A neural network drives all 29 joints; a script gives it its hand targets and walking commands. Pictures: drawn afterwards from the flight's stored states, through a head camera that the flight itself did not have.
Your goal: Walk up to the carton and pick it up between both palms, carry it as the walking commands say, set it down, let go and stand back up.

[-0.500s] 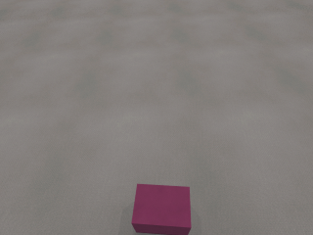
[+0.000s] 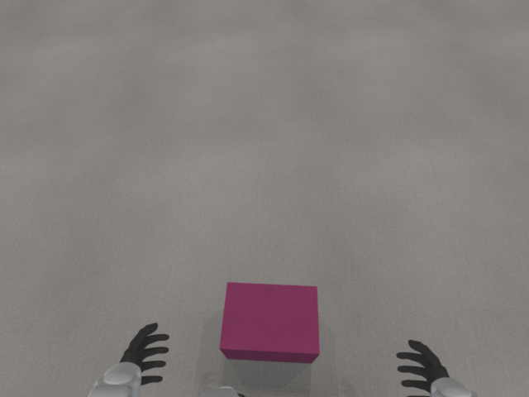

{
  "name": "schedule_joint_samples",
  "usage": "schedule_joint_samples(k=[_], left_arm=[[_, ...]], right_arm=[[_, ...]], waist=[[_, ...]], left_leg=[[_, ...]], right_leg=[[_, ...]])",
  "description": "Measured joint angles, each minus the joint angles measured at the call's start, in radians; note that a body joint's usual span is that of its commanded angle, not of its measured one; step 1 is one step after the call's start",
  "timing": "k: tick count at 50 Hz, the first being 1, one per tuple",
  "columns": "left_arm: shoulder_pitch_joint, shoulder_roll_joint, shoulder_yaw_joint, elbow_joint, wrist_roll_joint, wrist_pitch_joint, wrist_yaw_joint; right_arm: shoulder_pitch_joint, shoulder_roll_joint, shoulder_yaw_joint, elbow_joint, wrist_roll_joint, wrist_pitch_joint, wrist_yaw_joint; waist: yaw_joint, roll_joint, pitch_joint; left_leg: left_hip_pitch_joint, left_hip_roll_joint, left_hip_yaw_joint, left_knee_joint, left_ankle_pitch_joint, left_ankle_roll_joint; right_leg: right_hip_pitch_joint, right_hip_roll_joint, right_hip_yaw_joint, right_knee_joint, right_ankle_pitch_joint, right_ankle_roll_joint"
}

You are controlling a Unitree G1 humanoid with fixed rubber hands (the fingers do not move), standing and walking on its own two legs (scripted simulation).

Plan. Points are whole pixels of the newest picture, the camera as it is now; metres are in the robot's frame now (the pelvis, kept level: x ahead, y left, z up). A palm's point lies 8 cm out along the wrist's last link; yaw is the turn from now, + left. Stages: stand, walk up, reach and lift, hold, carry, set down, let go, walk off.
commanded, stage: reach and lift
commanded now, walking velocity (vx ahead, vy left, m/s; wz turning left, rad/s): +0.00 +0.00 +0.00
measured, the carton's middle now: (270, 323) +0.36 +0.02 -0.66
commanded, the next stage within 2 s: none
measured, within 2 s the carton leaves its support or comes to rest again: neither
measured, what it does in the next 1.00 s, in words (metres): lowers itself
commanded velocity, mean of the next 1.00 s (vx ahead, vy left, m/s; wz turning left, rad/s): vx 0.00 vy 0.00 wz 0.00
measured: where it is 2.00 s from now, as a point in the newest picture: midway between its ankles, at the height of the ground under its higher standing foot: outside the picture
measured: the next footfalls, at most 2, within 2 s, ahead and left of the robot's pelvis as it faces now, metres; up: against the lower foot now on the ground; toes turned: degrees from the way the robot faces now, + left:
none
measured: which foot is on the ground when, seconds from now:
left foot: down 0.00-1.00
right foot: down 0.00-1.00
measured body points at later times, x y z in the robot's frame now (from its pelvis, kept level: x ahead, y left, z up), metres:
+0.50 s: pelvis -0.06 -0.01 -0.06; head +0.10 -0.01 +0.36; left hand +0.22 +0.24 -0.18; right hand +0.23 -0.23 -0.18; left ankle +0.02 +0.12 -0.73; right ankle -0.02 -0.14 -0.73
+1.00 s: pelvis -0.05 +0.00 -0.10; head +0.20 +0.00 +0.27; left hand +0.37 +0.25 -0.21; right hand +0.37 -0.24 -0.20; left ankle +0.02 +0.12 -0.73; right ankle -0.02 -0.14 -0.73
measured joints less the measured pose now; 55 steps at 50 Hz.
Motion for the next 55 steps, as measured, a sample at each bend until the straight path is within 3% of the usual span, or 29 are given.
schedule_joint_samples(k=[8, 13, 30, 40, 55], left_arm=[[-0.001, 0.000, 0.054, 0.069, 0.000, -0.193, -0.005], [-0.022, 0.000, 0.090, 0.071, 0.000, -0.277, -0.016], [-0.431, 0.034, 0.168, 0.136, 0.000, -0.184, -0.051], [-0.641, 0.050, 0.203, 0.200, 0.000, -0.242, -0.054], [-0.776, 0.072, 0.258, 0.251, -0.003, -0.310, -0.072]], right_arm=[[-0.012, 0.034, -0.029, -0.036, 0.000, -0.191, 0.019], [-0.033, 0.042, -0.058, -0.035, 0.018, -0.250, -0.002], [-0.446, 0.024, -0.113, -0.036, 0.051, -0.150, -0.060], [-0.642, 0.002, -0.177, -0.019, 0.051, -0.186, -0.060], [-0.734, -0.031, -0.235, -0.003, 0.086, -0.252, -0.029]], waist=[[0.000, 0.000, -0.080], [0.000, 0.000, -0.154], [0.000, 0.000, -0.035], [0.000, 0.000, -0.066], [0.000, 0.000, -0.221]], left_leg=[[-0.295, 0.011, -0.004, 0.141, -0.021, 0.000], [-0.450, 0.016, -0.006, 0.230, -0.051, 0.000], [-0.666, 0.018, -0.006, 0.414, -0.046, 0.000], [-0.858, 0.018, -0.007, 0.462, -0.049, 0.005], [-1.117, 0.025, -0.011, 0.496, -0.049, 0.007]], right_leg=[[-0.304, 0.008, 0.004, 0.160, -0.014, 0.001], [-0.456, 0.010, 0.007, 0.245, -0.053, 0.009], [-0.678, 0.010, 0.018, 0.448, -0.067, 0.016], [-0.864, 0.010, 0.020, 0.487, -0.068, 0.020], [-1.124, 0.018, 0.020, 0.521, -0.067, 0.021]])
